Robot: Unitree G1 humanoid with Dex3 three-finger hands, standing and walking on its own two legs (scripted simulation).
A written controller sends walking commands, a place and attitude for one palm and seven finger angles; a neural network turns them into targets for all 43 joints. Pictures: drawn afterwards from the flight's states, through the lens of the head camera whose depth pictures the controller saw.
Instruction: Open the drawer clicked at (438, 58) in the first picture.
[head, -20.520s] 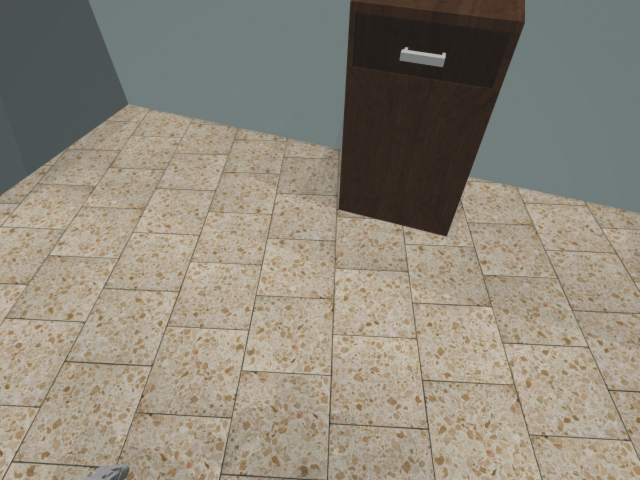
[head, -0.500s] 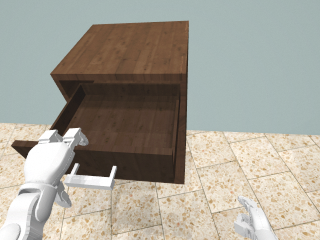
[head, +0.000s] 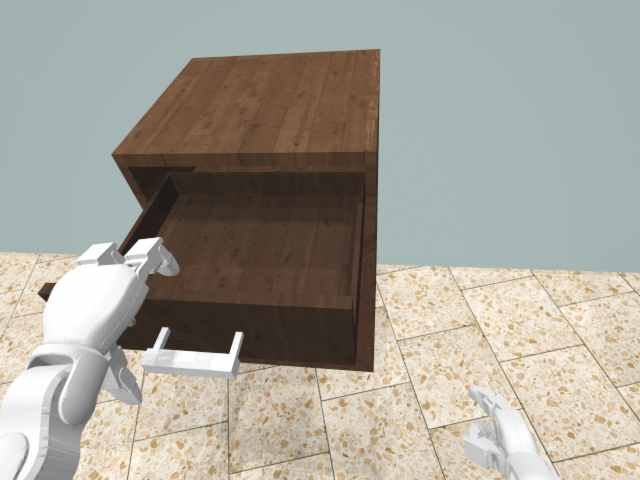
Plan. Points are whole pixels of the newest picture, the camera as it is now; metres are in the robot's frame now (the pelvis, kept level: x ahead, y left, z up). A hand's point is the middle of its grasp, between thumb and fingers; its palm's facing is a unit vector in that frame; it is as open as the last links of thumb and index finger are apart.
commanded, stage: draw the hand back to the body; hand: left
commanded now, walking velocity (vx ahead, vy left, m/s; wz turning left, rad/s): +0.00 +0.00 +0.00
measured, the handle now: (196, 349) +0.27 +0.25 -0.02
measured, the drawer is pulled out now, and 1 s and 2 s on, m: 0.30 0.30 0.30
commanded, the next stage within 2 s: step back with the hand held close in 1.58 s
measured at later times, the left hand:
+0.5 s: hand (118, 345) +0.20 +0.26 +0.12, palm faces +0.05 -0.06 -1.00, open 13.8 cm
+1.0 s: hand (132, 318) +0.21 +0.23 +0.16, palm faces +0.39 -0.84 -0.39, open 11.9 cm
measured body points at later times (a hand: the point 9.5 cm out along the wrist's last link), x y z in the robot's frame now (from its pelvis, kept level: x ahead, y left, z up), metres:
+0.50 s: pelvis +0.00 -0.01 +0.00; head +0.00 -0.05 +0.45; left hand +0.19 +0.26 +0.17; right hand +0.22 -0.21 -0.10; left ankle -0.03 +0.11 -0.74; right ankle +0.02 -0.11 -0.74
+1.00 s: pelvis +0.02 -0.01 +0.00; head +0.02 -0.02 +0.45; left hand +0.19 +0.27 +0.18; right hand +0.21 -0.22 -0.09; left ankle -0.03 +0.11 -0.74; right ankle +0.02 -0.11 -0.74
